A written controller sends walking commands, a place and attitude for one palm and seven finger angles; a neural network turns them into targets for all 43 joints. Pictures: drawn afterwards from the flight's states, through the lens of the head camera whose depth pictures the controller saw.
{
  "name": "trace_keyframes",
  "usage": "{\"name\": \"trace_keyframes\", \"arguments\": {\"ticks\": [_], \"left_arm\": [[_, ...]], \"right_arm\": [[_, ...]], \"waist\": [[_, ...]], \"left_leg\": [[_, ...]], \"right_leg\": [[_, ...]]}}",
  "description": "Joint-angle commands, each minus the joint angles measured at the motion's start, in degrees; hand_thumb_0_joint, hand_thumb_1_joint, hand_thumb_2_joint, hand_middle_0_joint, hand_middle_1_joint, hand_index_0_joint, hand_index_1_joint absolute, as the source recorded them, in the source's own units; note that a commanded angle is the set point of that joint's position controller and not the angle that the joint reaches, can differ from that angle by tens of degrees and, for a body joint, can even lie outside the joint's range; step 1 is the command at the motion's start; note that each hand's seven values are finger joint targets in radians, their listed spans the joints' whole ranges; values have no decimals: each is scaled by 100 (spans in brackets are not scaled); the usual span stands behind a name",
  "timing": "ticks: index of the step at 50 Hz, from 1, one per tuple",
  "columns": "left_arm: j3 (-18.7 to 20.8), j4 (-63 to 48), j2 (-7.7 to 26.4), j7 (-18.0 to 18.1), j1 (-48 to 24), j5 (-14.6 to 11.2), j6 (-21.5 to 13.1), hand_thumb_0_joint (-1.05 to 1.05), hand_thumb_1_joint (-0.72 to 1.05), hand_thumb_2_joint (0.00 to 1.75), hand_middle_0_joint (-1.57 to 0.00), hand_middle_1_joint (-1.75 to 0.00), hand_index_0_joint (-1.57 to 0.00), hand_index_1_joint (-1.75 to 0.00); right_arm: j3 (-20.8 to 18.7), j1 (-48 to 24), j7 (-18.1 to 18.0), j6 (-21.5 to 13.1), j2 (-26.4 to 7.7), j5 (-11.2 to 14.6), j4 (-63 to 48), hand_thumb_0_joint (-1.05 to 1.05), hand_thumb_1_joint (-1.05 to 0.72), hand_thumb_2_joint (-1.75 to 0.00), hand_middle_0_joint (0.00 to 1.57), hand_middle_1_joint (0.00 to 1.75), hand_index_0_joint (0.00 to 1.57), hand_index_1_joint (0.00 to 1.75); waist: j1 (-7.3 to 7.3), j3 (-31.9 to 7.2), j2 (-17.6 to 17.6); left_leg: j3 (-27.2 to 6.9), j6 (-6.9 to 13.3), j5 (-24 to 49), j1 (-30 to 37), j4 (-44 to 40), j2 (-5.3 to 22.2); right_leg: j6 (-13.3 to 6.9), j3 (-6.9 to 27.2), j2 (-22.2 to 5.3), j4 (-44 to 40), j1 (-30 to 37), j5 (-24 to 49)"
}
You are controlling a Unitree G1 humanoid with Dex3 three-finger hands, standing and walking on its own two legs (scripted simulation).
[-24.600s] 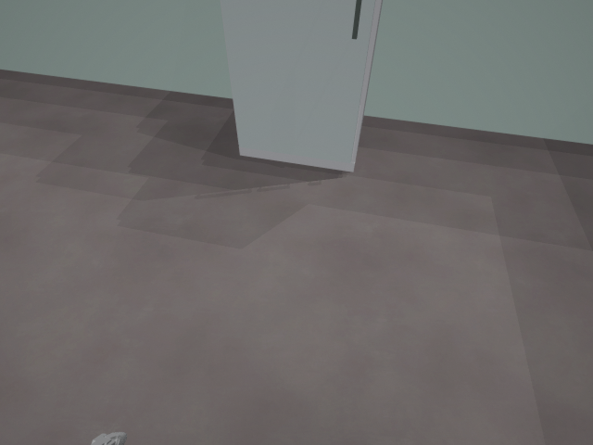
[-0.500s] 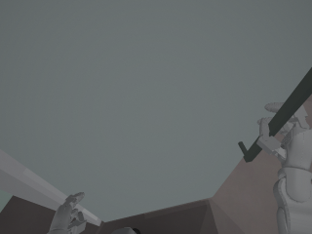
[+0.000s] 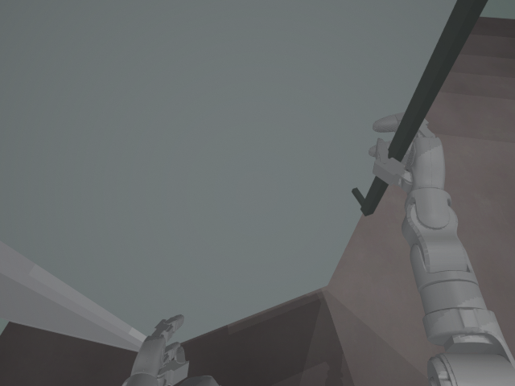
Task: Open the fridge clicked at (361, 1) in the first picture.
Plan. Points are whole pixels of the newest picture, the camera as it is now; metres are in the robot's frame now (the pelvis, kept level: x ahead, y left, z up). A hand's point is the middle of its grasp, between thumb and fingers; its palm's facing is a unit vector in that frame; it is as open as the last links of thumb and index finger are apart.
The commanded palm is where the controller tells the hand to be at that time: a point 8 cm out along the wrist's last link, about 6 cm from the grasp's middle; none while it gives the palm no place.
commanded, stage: stop walking and hold the door back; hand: right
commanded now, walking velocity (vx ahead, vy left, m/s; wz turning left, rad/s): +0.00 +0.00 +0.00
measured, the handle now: (397, 123) +0.45 -0.20 +0.15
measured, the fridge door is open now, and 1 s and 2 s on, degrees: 58 58 55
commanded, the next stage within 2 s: loosen the grip on the handle in 1.00 s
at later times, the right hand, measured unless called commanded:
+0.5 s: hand (384, 171) +0.40 -0.18 +0.11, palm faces +0.25 +0.95 -0.17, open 5.5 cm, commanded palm +0.37 -0.22 +0.09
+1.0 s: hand (378, 163) +0.41 -0.18 +0.11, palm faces +0.22 +0.96 -0.20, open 5.1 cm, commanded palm +0.38 -0.21 +0.09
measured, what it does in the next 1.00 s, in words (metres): steps on the spot: left foot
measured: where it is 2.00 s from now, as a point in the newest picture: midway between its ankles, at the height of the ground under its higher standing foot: outside the picture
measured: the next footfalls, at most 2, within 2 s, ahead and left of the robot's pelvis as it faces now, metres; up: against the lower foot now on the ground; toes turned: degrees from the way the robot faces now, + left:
left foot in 0.08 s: +0.05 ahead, +0.14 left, +0.00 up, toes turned +3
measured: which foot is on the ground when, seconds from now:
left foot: up 0.00-0.06, down 0.08-1.00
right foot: down 0.00-1.00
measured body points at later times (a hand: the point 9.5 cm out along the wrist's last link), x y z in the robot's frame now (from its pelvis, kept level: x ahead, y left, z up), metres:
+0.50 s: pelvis +0.02 +0.02 -0.01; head +0.03 +0.02 +0.44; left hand +0.16 +0.28 -0.11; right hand +0.38 -0.23 +0.12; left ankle +0.01 +0.14 -0.75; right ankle +0.03 -0.09 -0.75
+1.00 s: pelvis +0.00 +0.01 -0.01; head +0.01 +0.02 +0.44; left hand +0.09 +0.27 -0.13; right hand +0.40 -0.23 +0.12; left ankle +0.01 +0.14 -0.75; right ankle +0.03 -0.09 -0.75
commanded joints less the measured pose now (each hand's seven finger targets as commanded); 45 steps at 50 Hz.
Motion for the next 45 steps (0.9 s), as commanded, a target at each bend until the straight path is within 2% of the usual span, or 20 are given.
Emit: {"name": "trace_keyframes", "arguments": {"ticks": [1, 2, 4, 5, 6, 7, 8, 10, 11, 13, 16, 17, 18, 21, 30, 34, 36, 39, 40, 45], "left_arm": [[401, -783, 1206, 24, -264, -12, -140, 0, 90, 90, -20, -30, -20, -30], [413, -821, 1210, 19, -244, -22, -115, 0, 90, 90, -20, -30, -20, -30], [450, -910, 1151, 43, -179, -45, -52, 0, 90, 90, -20, -30, -20, -30], [466, -918, 1130, 58, -189, -49, -44, 0, 90, 90, -20, -30, -20, -30], [440, -905, 1085, 62, -114, -67, -41, 0, 90, 90, -20, -30, -20, -30], [552, -934, 1222, 73, -1, -146, -22, 0, 90, 90, -20, -30, -20, -30], [592, -976, 1265, 120, -153, -167, -23, 0, 90, 90, -20, -30, -20, -30], [595, -894, 1288, 231, -157, -146, -5, 0, 90, 90, -20, -30, -20, -30], [586, -895, 1249, 264, -111, -127, 10, 0, 90, 90, -20, -30, -20, -30], [659, -822, 1376, 301, -45, -109, 37, 0, 90, 90, -20, -30, -20, -30], [610, -794, 1388, 270, -59, -87, 44, 0, 90, 90, -20, -30, -20, -30], [640, -803, 1439, 258, -10, -83, 38, 0, 90, 90, -20, -30, -20, -30], [641, -832, 1428, 243, -17, -83, 31, 0, 90, 90, -20, -30, -20, -30], [646, -857, 1437, 245, -29, -77, 22, 0, 90, 90, -20, -30, -20, -30], [598, -615, 1442, 306, 76, -51, -38, 0, 90, 90, -20, -30, -20, -30], [606, -433, 1489, 320, 219, -72, -47, 0, 90, 90, -20, -30, -20, -30], [592, -394, 1463, 327, 207, -80, -67, 0, 90, 90, -20, -30, -20, -30], [597, -321, 1510, 325, 293, -100, -67, 0, 90, 90, -20, -30, -20, -30], [594, -313, 1501, 324, 296, -110, -68, 0, 90, 90, -20, -30, -20, -30], [600, -346, 1528, 308, 356, -121, -49, 0, 90, 90, -20, -30, -20, -30]], "right_arm": [[-418, -1613, 162, -709, -766, -76, -1789, 0, -90, -90, 45, 140, 45, 140], [-614, -1376, 164, -748, -981, -95, -1787, 0, -90, -90, 45, 140, 45, 140], [-879, -1157, 128, -792, -1273, -125, -1854, 0, -90, -90, 45, 140, 45, 140], [-991, -961, 110, -796, -1329, -127, -1780, 0, -90, -90, 45, 140, 45, 140], [-1011, -777, 98, -833, -1263, -79, -1794, 0, -90, -90, 45, 140, 45, 140], [-1369, -490, 64, -811, -1531, -6, -1671, 0, -90, -90, 45, 140, 45, 140], [-1389, -513, 69, -806, -1502, 2, -1705, 0, -90, -90, 45, 140, 45, 140], [-1506, -413, 41, -764, -1583, -36, -1587, 0, -90, -90, 45, 140, 45, 140], [-1412, -304, 50, -773, -1406, -32, -1608, 0, -90, -90, 45, 140, 45, 140], [-1401, -321, 44, -819, -1453, -41, -1679, 0, -90, -90, 45, 140, 45, 140], [-1081, -430, 52, -897, -1185, -85, -1763, 0, -90, -90, 45, 140, 45, 140], [-1207, -215, 22, -932, -1293, -108, -1753, 0, -90, -90, 45, 140, 45, 140], [-1047, -36, 33, -945, -1104, -114, -1788, 0, -90, -90, 45, 140, 45, 140], [-1063, 120, 27, -950, -1133, -95, -1780, 0, -90, -90, 45, 140, 45, 140], [-703, -931, 57, -936, -955, -90, -841, 0, -90, -90, 45, 140, 45, 140], [-756, -1474, 48, -937, -1091, -129, 123, 0, -90, -90, 45, 140, 45, 140], [-555, -1817, 79, -986, -928, -134, 285, 0, -90, -90, 45, 140, 45, 140], [-586, -2104, 81, -1030, -1017, -140, 798, 0, -90, -90, 45, 140, 45, 140], [-444, -2254, 102, -1062, -896, -144, 825, 0, -90, -90, 45, 140, 45, 140], [-545, -2167, 141, -1121, -979, -152, 1187, 0, -90, -90, 45, 140, 45, 140]], "waist": [[231, -2395, -731], [240, -2424, -552], [359, -2565, 474], [325, -2363, 523], [341, -2266, 469], [260, -2444, 1421], [186, -2367, 1636], [212, -2272, 1333], [243, -2249, 987], [246, -2230, 420], [295, -2093, -649], [276, -2079, -630], [287, -2043, -539], [305, -1992, -250], [346, -1769, 24], [325, -1612, 338], [335, -1606, 181], [313, -1599, 370], [320, -1662, 198], [270, -1742, 179]], "left_leg": [[118, 66, 1044, 1079, -1903, -127], [-64, 112, 1415, 1674, -2228, 55], [-1216, 575, 2521, 2661, -1966, 1188], [-1399, 829, 3197, 2625, -1909, 1554], [-1208, 887, 3995, 2637, -1698, 1634], [-1208, 894, 4572, 3054, -1542, 1537], [-1164, 829, 5044, 3050, -1463, 1507], [-818, 631, 5361, 2992, -1205, 1335], [-717, 531, 5211, 2750, -1112, 1215], [-504, 236, 4392, 1942, -1099, 881], [-264, 67, 2581, 1011, -1285, 443], [-263, 89, 2300, 1032, -1343, 358], [-284, 111, 2248, 1097, -1417, 338], [-436, 161, 2507, 1239, -1579, 445], [-487, 100, 1713, 772, -1958, 382], [-568, 94, 1070, 476, -2241, 408], [-516, 96, 925, 409, -2258, 405], [-477, 87, 680, 387, -2291, 377], [-398, 92, 715, 496, -2212, 387], [-392, 110, 736, 683, -2111, 380]], "right_leg": [[-271, 667, -1119, 188, 1207, 2101], [-117, 457, -995, 303, 736, 1680], [221, -58, -483, 870, -573, 262], [337, -114, -218, 1082, -867, -654], [371, -174, -170, 1177, -978, -1195], [357, -112, -161, 1315, -1187, -1370], [313, -68, -175, 1249, -1179, -1442], [281, -149, -247, 598, -917, -822], [282, -251, -226, 340, -553, -204], [207, -242, -516, 166, 366, 1756], [-9, 224, -980, 280, 955, 2580], [-29, 332, -1019, 268, 872, 2568], [3, 288, -977, 276, 779, 2427], [129, 87, -803, 276, 538, 1834], [102, -44, -675, 56, 622, 799], [95, -71, -590, 40, 571, 216], [89, -44, -584, -22, 636, 174], [77, 17, -590, -84, 567, 39], [71, 35, -596, -134, 562, 136], [74, 110, -621, -186, 418, 235]]}}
